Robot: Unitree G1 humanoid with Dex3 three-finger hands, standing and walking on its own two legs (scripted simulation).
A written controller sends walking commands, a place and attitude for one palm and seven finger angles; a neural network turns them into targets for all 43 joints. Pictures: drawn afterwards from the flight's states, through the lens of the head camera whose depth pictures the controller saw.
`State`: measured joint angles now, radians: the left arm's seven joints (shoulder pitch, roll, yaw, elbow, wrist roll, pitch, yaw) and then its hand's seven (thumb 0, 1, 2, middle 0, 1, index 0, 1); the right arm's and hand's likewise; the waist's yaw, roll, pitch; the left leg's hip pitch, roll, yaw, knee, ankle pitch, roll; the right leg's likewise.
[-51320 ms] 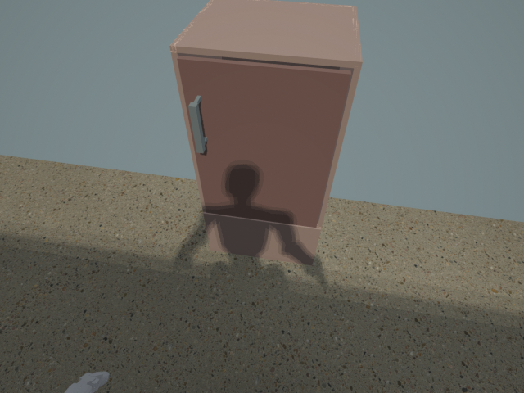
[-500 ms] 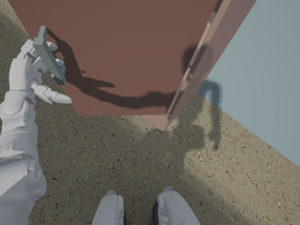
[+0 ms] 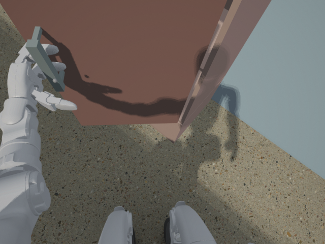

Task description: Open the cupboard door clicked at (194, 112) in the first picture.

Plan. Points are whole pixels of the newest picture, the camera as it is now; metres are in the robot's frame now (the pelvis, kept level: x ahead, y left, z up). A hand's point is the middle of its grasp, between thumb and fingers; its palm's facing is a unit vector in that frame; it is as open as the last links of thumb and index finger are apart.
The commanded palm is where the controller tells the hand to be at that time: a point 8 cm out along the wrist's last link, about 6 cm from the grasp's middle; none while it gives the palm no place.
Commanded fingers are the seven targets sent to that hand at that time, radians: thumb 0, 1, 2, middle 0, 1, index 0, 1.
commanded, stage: slide the fingers in behind the handle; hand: left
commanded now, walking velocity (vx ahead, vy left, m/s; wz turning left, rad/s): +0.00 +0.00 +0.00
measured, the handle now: (50, 62) +0.53 +0.24 +0.06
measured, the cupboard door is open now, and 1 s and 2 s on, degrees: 44 43 82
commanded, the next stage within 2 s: close the thumb around the handle in 0.12 s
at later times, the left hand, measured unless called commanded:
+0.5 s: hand (51, 81) +0.48 +0.23 +0.05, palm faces +0.01 -1.00 -0.02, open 11.7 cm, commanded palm +0.46 +0.26 +0.05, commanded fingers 0.00 0.34 0.66 -0.36 -1.29 -0.36 -1.29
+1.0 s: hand (59, 80) +0.49 +0.21 +0.05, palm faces -0.01 -1.00 -0.01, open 5.5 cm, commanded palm +0.46 +0.26 +0.05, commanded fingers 0.00 0.90 0.90 -0.40 -1.35 -0.40 -1.35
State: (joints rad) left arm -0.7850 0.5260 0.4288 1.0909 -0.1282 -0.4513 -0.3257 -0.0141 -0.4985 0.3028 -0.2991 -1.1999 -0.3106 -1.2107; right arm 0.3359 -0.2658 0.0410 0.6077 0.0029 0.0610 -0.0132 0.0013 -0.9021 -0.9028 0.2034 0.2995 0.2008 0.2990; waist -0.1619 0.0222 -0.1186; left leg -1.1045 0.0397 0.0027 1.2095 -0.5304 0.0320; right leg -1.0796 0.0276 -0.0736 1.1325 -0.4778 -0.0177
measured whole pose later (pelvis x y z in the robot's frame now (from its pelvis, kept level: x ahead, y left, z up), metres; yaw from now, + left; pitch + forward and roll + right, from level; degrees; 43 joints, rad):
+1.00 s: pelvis +0.00 +0.01 +0.00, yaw +0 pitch +24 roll -4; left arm -0.76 0.48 0.41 1.06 -0.12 -0.44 -0.29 -0.01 0.75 0.85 -0.38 -1.35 -0.38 -1.35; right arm 0.34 -0.26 0.04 0.60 0.00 0.07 -0.01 0.00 -0.90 -0.90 0.20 0.30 0.20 0.30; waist -0.17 0.03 -0.13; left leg -1.09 0.03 0.01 1.20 -0.53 0.05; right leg -1.06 0.02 -0.06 1.11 -0.47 0.00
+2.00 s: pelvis +0.02 -0.05 +0.02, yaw +4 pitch +16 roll +1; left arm 0.34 -0.03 -0.10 0.06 -0.01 -0.46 0.40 0.02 0.66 0.72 -0.35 -1.32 -0.39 -1.35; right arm 0.19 -0.17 0.01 0.51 -0.05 0.00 0.04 0.01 -0.90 -0.90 0.20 0.30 0.20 0.30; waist -0.02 0.02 -0.16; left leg -0.87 0.02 -0.03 1.12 -0.53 -0.04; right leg -0.87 0.01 -0.10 1.12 -0.54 -0.08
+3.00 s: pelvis +0.00 +0.00 +0.01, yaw +3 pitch +16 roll -2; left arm 0.25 -0.06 -0.23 0.08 0.11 -0.39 0.50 -0.01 -0.50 0.30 -0.23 -0.48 -0.25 -0.52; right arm 0.20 -0.17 0.03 0.51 -0.07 -0.03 0.03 0.01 -0.90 -0.90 0.20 0.30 0.20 0.30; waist -0.01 0.03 -0.16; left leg -0.91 -0.01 -0.01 1.17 -0.53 0.03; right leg -0.88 -0.02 -0.08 1.13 -0.51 -0.02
